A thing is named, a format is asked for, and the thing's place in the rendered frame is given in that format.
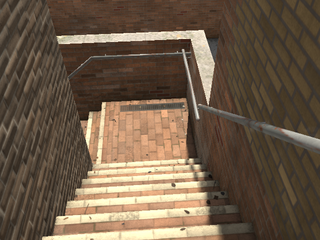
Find stairs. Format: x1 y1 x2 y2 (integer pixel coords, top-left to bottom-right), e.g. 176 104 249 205
80 111 101 164
42 158 257 240

